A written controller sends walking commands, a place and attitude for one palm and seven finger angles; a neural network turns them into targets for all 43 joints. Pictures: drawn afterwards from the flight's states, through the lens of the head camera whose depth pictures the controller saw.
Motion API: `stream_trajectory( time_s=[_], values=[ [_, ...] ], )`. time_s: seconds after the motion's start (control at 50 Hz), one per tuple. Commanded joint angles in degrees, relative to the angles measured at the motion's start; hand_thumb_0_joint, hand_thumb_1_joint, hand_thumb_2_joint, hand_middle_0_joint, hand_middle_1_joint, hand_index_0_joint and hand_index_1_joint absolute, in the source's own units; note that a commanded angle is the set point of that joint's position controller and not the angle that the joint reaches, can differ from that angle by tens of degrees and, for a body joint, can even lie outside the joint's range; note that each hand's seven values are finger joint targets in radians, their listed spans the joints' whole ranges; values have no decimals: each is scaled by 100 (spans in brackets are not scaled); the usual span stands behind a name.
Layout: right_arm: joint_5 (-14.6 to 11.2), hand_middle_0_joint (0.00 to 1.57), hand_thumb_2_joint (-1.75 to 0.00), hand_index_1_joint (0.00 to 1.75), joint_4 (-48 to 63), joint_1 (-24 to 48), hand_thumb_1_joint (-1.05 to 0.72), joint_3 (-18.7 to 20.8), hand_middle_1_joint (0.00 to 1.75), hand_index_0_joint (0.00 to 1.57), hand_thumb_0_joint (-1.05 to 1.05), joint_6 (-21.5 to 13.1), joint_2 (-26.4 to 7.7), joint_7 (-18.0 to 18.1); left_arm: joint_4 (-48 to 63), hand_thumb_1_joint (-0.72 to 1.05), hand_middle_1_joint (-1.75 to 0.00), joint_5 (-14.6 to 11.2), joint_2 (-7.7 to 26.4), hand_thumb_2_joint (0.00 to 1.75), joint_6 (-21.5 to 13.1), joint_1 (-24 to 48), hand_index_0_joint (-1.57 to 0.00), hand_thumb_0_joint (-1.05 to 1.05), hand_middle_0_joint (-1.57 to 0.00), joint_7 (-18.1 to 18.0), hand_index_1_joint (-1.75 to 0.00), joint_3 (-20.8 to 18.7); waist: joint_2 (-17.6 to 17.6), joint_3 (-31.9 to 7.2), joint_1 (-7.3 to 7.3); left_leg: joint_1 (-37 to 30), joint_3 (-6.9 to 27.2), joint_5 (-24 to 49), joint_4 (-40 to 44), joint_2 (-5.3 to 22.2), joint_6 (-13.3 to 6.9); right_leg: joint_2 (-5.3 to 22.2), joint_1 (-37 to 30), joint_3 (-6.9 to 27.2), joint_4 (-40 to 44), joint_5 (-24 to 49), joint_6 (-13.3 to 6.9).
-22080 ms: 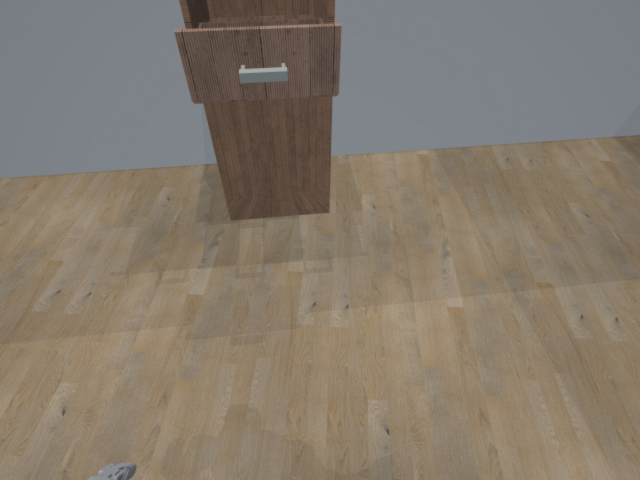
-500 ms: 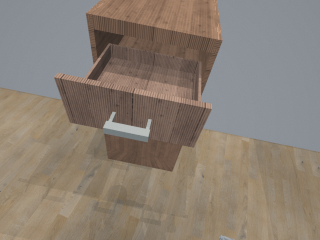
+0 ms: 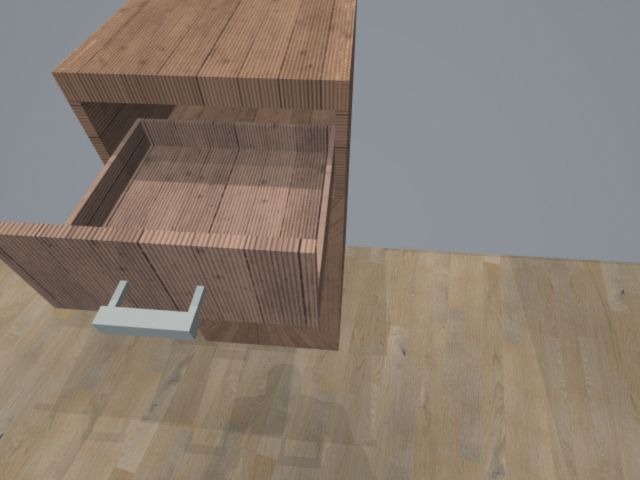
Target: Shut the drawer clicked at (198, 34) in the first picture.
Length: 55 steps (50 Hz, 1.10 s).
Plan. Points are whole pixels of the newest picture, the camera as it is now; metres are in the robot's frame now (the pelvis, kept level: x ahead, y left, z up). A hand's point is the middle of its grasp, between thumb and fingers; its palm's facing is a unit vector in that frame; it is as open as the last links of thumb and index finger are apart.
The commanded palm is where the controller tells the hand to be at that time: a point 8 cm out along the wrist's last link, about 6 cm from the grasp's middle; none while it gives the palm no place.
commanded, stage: come to a stop and stand still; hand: left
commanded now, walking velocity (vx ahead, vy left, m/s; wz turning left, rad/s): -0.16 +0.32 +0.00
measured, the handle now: (154, 306) +0.31 +0.23 +0.04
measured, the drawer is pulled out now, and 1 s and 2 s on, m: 0.28 0.28 0.28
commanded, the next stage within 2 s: look again from close up in 1.18 s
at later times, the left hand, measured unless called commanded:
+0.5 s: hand out of the picture -0.04 +0.22 -0.19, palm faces +0.02 -0.98 -0.17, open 16.3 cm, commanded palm none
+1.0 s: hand out of the picture -0.06 +0.17 -0.18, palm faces -0.01 -0.99 -0.15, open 16.3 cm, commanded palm none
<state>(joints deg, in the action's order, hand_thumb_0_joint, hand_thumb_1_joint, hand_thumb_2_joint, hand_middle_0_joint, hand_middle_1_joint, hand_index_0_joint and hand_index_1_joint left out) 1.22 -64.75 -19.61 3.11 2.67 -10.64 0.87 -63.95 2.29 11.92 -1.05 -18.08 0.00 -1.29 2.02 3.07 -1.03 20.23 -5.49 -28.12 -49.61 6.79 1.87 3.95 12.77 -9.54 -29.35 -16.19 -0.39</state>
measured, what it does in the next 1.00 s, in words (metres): steps on the spot: left foot, then right foot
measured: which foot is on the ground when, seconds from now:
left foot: up 0.00-0.32, down 0.34-1.00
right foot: down 0.00-0.36, up 0.38-0.72, down 0.74-1.00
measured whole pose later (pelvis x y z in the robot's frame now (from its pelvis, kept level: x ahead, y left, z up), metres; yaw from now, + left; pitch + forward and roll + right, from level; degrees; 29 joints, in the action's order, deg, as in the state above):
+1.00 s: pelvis -0.03 +0.02 +0.00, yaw -1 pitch -2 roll +0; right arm 0.5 -66.2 -17.1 0.7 1.8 -9.0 1.3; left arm -64.8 1.3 7.5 1.2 -20.1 -1.8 1.2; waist -1.6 0.9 -0.7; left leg 14.5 -6.6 -6.6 -23.1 0.2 -2.1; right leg 1.0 4.1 -4.2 -25.1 -19.0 -0.5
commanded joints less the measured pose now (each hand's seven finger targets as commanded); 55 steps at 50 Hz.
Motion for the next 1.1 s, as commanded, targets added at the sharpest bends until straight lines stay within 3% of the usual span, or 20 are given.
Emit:
stream_trajectory(
  time_s=[0.0, 0.06, 0.2, 0.24, 0.28, 0.3, 0.32, 0.34, 0.36, 0.38, 0.46, 0.6, 0.68, 0.72, 0.76, 0.78, 0.8, 0.86, 0.92, 1.08],
  values=[
    [-81, 20, -90, 30, 260, 27, -90, -132, 30, 20, 0, -231, 34, 15, 75, -50, -30, -140, 280, 30, -159, -199, -15, 0, -15, -155, -30, -8, -1089, -133, 82, 452, 133, 379, -167, -113, 128, 1388, -632, 924, 1119, 4256, -613],
    [-132, 20, -90, 30, 246, 157, -90, -150, 30, 20, 0, -105, 28, 21, 98, -50, -30, -148, 552, 30, -78, -255, -15, 0, -15, -221, -30, -58, -930, -115, 170, 153, 51, 676, 330, -337, 187, 1427, -588, 818, 899, 4912, -649],
    [-112, 20, -90, 30, 718, 753, -90, 30, 30, 20, 0, 23, -187, 20, 251, -50, -30, -66, 674, 30, 116, -338, -15, 0, -15, -329, -30, -296, -1363, 131, 352, 439, 340, 376, 283, -385, 136, 1886, -458, 1318, 765, 4023, -1032],
    [-116, 20, -90, 30, 787, 786, -90, 33, 30, 20, 0, -24, -129, 18, 335, -50, -30, -42, 628, 30, 132, -161, -15, 0, -15, -316, -30, -313, -1218, 39, 274, 3, 354, 607, 960, -406, 92, 1760, -252, 1282, 577, 3581, -905],
    [-101, 20, -90, 30, 725, 523, -90, 20, 30, 20, 0, -100, -65, 24, 379, -50, -30, -77, 595, 30, 163, -10, -15, 0, -15, -281, -30, -311, -1017, -120, 92, -875, 70, 1757, 2147, -524, 71, 1326, 72, 973, 233, 2703, -539],
    [-84, 20, -90, 30, 689, 343, -90, 60, 30, 20, 0, -168, -255, 36, 437, -50, -30, -80, 408, 30, 193, -83, -15, 0, -15, -265, -30, -274, -437, -314, 56, -1423, 330, 2599, 2574, -152, -37, 956, 311, 743, -280, 1711, -273],
    [-40, 20, -90, 30, 781, 360, -90, 105, 30, 20, 0, -228, -670, 59, 482, -50, -30, -135, 116, 30, 229, -284, -15, 0, -15, -258, -30, -218, 935, -603, 141, -1674, 1447, 4277, 2753, 797, -524, 339, 674, 345, -832, 37, 119],
    [-44, 20, -90, 30, 849, 420, -90, 111, 30, 20, 0, -207, -853, 91, 493, -50, -30, -174, 4, 30, 250, -325, -15, 0, -15, -287, -30, -162, 1472, -707, 125, -1321, 1830, 5121, 3038, 1396, -1143, 77, 626, 425, -1701, -1748, 232],
    [-12, 20, -90, 30, 902, 605, -90, 90, 30, 20, 0, -191, -809, 112, 500, -50, -30, -166, 21, 30, 272, -248, -15, 0, -15, -300, -30, -160, 1013, -632, 140, -837, 1547, 4411, 3156, 1356, -1332, 37, 464, 709, -2361, -1882, 150],
    [-17, 20, -90, 30, 954, 821, -90, 45, 30, 20, 0, -219, -668, 145, 429, -50, -30, -139, 9, 30, 329, -128, -15, 0, -15, -283, -30, -158, 1131, -459, 171, -613, 1490, 3772, 3367, 1100, -1258, 92, 552, 867, -2638, -1670, 135],
    [-38, 20, -90, 30, 1014, 1096, -90, -40, 30, 20, 0, -221, -536, 134, 304, -50, -30, -107, 36, 30, 336, -264, -15, 0, -15, -235, -30, -137, 476, -339, 293, -726, 1182, 2937, 3447, 794, -1174, 49, 776, 952, -2794, -1070, 164],
    [-35, 20, -90, 30, 732, 636, -90, 18, 30, 20, 0, -233, -581, 111, 319, -50, -30, -102, 12, 30, 293, -198, -15, 0, -15, -226, -30, -38, 314, -501, 74, -1334, 1463, 2251, 3684, 834, -1170, 1, 442, 771, -1026, -1187, 180],
    [-67, 20, -90, 30, 621, 672, -90, 19, 30, 20, 0, -223, -543, 82, 99, -50, -30, -108, 22, 30, 245, -729, -15, 0, -15, -241, -30, -32, 82, -504, 256, -904, 1261, 1396, 3644, 488, -759, -57, -424, 632, 588, -182, 80],
    [-115, 20, -90, 30, 565, 672, -90, -39, 30, 20, 0, -217, -275, 46, 63, -50, -30, -91, 275, 30, 164, -754, -15, 0, -15, -257, -30, -27, -476, -238, 198, -632, 751, 1350, 3184, -40, -330, 443, -464, 1269, 1283, 33, -148],
    [-97, 20, -90, 30, 495, 548, -90, -105, 30, 20, 0, -218, -150, 6, 133, -50, -30, -127, 429, 30, 140, -439, -15, 0, -15, -231, -30, -12, -723, -118, 11, -1237, 497, 1615, 2814, -313, -169, 901, 430, 1545, 1552, -506, -383],
    [-61, 20, -90, 30, 426, 526, -90, -87, 30, 20, 0, -199, -152, 4, 160, -50, -30, -139, 362, 30, 92, -223, -15, 0, -15, -234, -30, 3, -1335, 38, -33, -1294, 507, 1835, 2710, -247, -212, 732, 619, 1497, 1568, -407, -322],
    [-63, 20, -90, 30, 381, 461, -90, -89, 30, 20, 0, -194, -216, 7, 197, -50, -30, -139, 273, 30, 80, -139, -15, 0, -15, -238, -30, 30, -1467, 179, -41, -1304, 503, 1933, 2697, -178, -241, 669, 674, 1380, 1587, -346, -265],
    [-68, 20, -90, 30, 194, 301, -90, -160, 30, 20, 0, -212, -254, 23, 161, -50, -30, -162, 151, 30, 82, -272, -15, 0, -15, -249, -30, 68, -783, 329, -23, -1358, 612, 2104, 2883, -67, -265, 495, 645, 1230, 1447, -339, -160],
    [-65, 20, -90, 30, 77, 235, -90, -200, 30, 20, 0, -184, -232, 49, 82, -50, -30, -164, 118, 30, 130, -449, -15, 0, -15, -252, -30, 53, -130, 586, 53, -1015, 696, 1518, 3147, -72, -262, 380, 512, 1154, 1393, -642, -127],
    [-59, 20, -90, 30, -58, -95, -90, -224, 30, 20, 0, -197, -70, 102, -61, -50, -30, -197, -7, 30, 119, -728, -15, 0, -15, -244, -30, 55, -40, 409, 97, -903, 716, 1357, 3170, -114, -243, 312, 289, 1125, 1332, -623, -172]
  ],
)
